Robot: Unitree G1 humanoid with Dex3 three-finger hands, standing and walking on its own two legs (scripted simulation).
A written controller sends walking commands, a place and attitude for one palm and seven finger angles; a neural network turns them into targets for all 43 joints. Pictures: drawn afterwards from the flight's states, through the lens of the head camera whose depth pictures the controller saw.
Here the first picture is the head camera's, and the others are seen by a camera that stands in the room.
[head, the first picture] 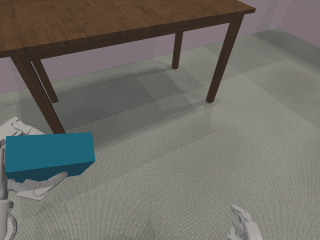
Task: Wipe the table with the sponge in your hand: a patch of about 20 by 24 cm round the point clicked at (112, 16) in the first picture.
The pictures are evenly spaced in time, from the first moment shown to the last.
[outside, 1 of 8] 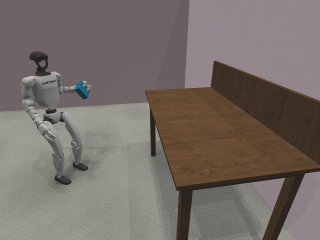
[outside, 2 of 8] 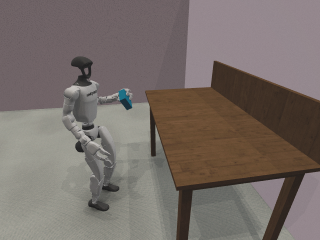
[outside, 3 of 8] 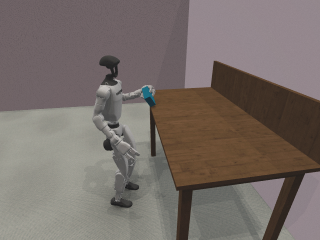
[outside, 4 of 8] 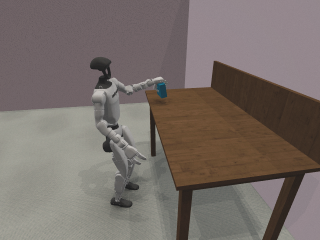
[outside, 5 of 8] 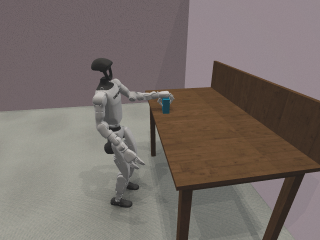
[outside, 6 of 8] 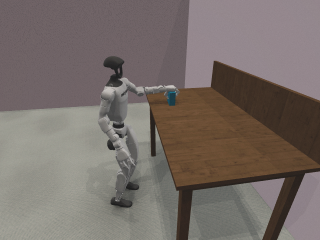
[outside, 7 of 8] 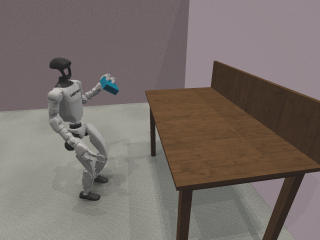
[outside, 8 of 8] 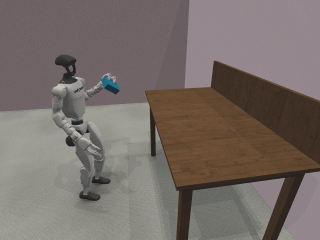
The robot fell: no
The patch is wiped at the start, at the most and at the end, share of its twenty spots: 0.00 0.95 0.95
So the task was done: yes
